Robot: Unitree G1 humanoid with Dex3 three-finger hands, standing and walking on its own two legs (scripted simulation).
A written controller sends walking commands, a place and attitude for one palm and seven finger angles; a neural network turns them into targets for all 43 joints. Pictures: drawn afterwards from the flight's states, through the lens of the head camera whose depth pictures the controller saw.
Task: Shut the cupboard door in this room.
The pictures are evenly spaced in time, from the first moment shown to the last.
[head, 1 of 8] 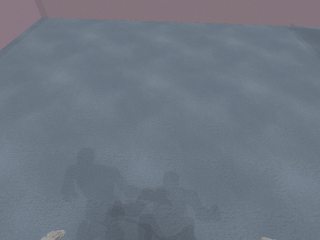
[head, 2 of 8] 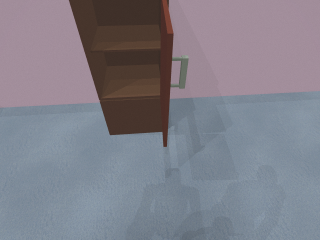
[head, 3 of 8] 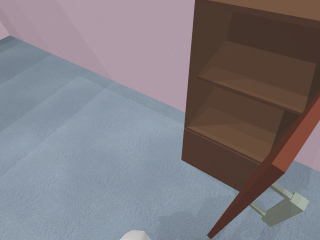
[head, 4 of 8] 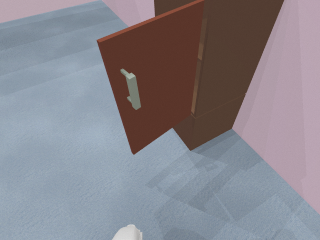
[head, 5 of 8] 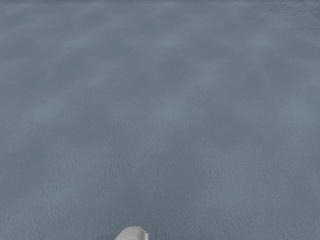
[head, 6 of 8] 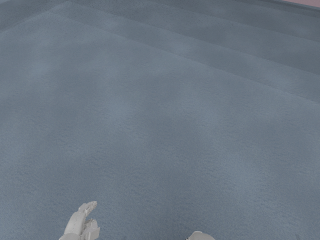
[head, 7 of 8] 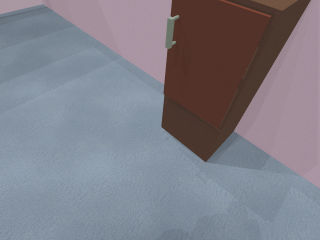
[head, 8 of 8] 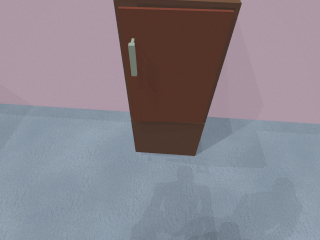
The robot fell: no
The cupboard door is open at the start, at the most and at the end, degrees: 88 101 3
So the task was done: yes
